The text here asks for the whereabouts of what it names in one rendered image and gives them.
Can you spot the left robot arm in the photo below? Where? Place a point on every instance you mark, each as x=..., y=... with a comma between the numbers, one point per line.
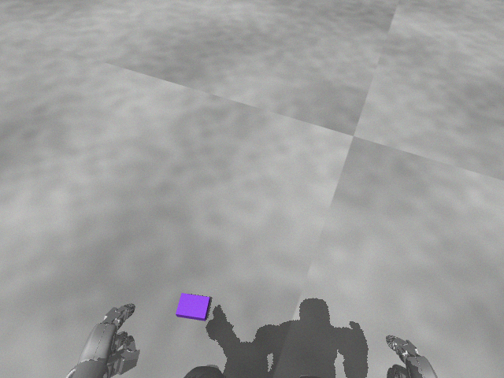
x=89, y=369

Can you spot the right robot hand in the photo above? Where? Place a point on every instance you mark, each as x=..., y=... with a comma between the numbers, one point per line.
x=416, y=366

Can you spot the small box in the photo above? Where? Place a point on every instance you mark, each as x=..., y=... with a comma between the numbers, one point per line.
x=193, y=307

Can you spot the left robot hand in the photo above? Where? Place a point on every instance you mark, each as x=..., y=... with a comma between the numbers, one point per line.
x=103, y=342

